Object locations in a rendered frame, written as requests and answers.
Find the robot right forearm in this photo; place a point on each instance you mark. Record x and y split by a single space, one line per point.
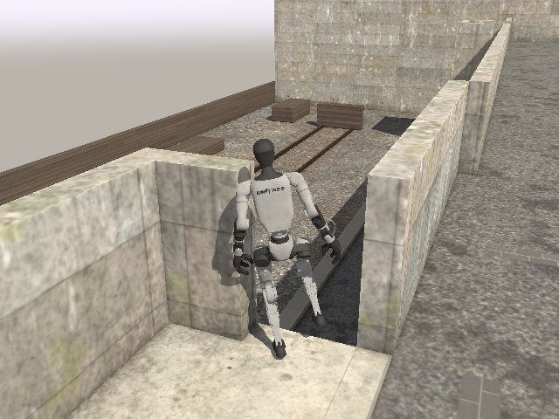
322 227

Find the robot left forearm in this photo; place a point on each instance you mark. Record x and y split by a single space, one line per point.
239 240

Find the left robot hand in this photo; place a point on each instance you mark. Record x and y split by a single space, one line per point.
238 262

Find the right robot upper arm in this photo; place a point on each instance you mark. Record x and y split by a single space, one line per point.
297 180

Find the left robot upper arm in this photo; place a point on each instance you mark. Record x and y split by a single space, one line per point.
243 189

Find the humanoid robot torso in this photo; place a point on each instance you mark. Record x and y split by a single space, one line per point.
274 207

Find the robot right foot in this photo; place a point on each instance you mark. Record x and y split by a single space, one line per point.
319 319

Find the right robot hand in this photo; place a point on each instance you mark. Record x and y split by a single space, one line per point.
335 245

